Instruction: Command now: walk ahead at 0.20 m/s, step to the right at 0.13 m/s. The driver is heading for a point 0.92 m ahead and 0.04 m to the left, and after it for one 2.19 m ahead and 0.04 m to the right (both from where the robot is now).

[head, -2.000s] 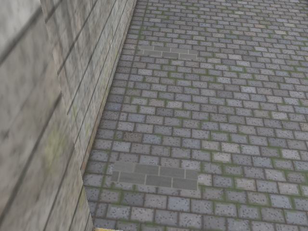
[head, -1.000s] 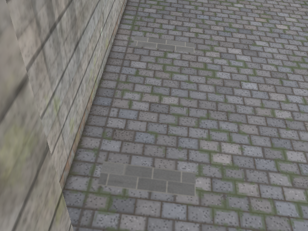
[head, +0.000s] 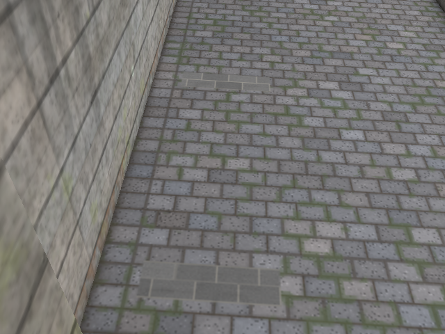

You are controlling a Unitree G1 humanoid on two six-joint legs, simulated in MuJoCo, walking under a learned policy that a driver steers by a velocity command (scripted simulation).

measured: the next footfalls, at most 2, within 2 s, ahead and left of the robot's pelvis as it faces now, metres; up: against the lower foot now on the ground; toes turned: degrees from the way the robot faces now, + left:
left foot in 1.50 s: +0.05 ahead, +0.14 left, +0.00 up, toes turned +0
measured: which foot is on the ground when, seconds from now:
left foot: down 0.00-1.00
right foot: down 0.00-1.00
